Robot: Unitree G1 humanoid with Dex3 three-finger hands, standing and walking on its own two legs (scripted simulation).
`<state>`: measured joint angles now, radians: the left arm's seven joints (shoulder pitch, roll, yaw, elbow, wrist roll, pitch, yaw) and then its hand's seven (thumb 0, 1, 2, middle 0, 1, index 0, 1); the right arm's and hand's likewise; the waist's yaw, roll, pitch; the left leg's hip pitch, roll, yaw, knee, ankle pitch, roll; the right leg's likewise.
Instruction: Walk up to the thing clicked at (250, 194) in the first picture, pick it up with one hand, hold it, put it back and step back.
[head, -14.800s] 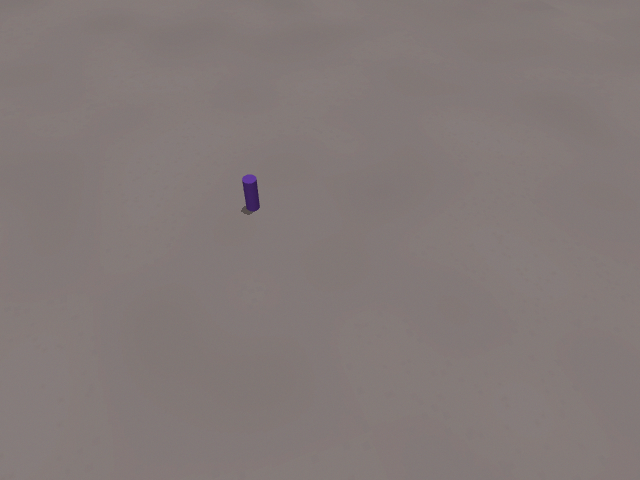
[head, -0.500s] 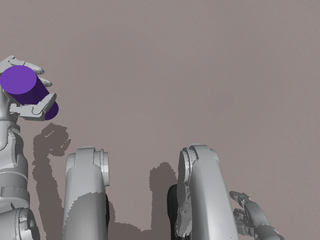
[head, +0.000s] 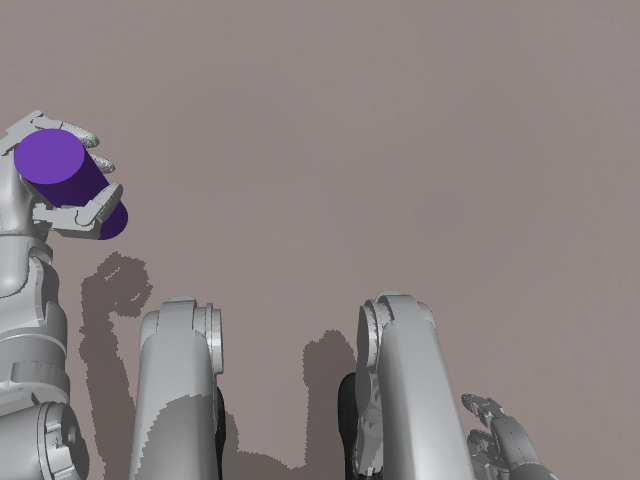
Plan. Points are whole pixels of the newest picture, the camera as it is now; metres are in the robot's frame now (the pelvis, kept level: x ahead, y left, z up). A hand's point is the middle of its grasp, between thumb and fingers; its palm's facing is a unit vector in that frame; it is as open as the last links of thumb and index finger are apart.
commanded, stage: lift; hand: left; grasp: from the side
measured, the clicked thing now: (81, 192) +0.44 +0.26 -0.05
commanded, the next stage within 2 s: none
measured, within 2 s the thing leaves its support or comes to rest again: neither
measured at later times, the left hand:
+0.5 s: hand (54, 166) +0.42 +0.25 +0.04, palm faces +0.14 -0.99 -0.03, open 8.2 cm
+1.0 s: hand out of the picture +0.40 +0.23 +0.21, palm faces +0.17 -0.98 -0.04, open 8.1 cm
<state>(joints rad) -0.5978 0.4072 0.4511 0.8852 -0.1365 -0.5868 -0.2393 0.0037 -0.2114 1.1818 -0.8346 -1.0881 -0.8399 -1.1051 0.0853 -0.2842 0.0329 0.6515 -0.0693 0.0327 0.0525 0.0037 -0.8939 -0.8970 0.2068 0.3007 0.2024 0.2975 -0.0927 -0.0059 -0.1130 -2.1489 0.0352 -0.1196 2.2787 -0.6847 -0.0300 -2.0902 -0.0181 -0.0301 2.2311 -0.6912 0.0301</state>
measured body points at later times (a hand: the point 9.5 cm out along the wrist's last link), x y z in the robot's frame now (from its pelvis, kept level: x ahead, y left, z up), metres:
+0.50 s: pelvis +0.00 +0.00 +0.04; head +0.19 +0.04 +0.45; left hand +0.41 +0.30 +0.04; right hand +0.16 -0.26 -0.08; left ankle +0.09 +0.13 -0.34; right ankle +0.10 -0.13 -0.34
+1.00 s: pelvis +0.03 +0.00 +0.18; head +0.19 +0.03 +0.60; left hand +0.39 +0.28 +0.22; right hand +0.22 -0.24 +0.06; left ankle +0.09 +0.13 -0.34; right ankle +0.10 -0.13 -0.34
